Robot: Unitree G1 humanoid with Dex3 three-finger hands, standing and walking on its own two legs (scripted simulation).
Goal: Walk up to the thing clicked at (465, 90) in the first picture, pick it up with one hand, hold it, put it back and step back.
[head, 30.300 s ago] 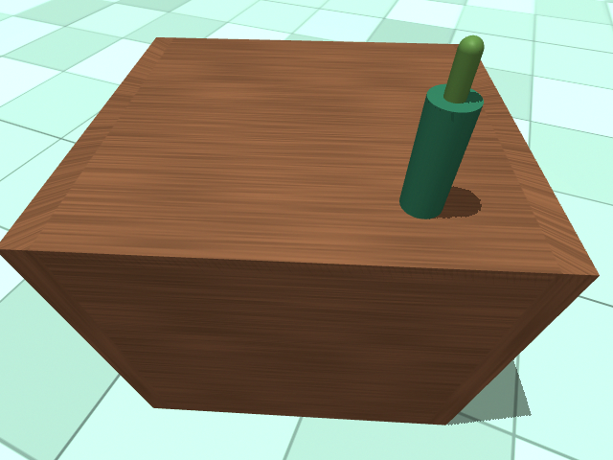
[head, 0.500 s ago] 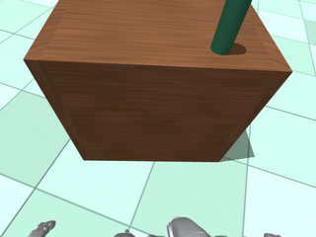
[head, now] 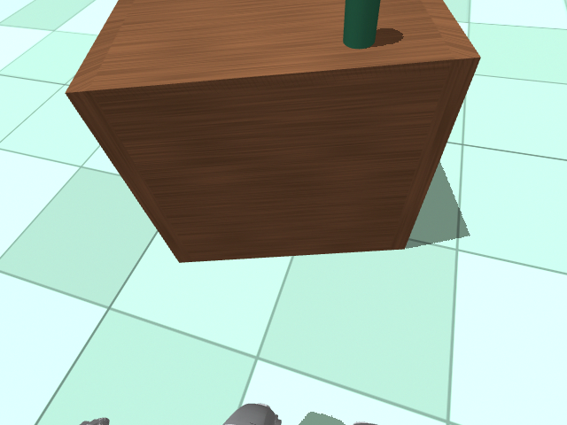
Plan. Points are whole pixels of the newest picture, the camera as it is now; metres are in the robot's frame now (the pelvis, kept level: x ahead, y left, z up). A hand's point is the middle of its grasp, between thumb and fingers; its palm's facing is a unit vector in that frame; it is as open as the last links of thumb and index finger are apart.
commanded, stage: step back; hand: right
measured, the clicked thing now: out of the picture +0.90 -0.14 +0.17
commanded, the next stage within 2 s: stand in 1.62 s
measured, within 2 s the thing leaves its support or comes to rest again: neither
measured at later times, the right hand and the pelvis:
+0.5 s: hand out of the picture -0.02 -0.29 -0.16, palm faces -0.07 +0.92 -0.38, open 7.4 cm; pelvis -0.18 -0.02 -0.01, yaw +1 degrees
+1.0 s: hand out of the picture -0.18 -0.28 -0.15, palm faces -0.09 +0.93 -0.35, open 7.4 cm; pelvis -0.24 -0.02 +0.00, yaw +5 degrees
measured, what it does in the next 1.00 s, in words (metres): walks backwards: left foot, then right foot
